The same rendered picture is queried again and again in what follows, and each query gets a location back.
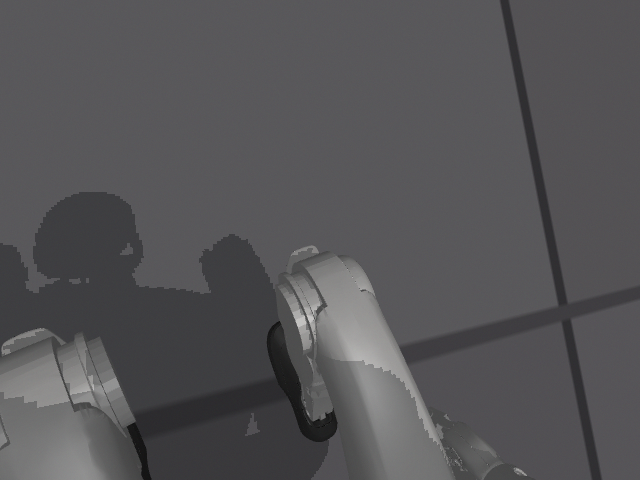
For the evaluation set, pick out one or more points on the right robot foot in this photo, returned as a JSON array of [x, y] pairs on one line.
[[288, 380]]

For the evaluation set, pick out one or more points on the right robot arm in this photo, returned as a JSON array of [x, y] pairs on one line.
[[507, 472]]

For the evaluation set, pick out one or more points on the right robot hand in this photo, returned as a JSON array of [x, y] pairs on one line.
[[470, 454]]

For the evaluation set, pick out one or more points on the left robot foot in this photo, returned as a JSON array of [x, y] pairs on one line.
[[141, 450]]

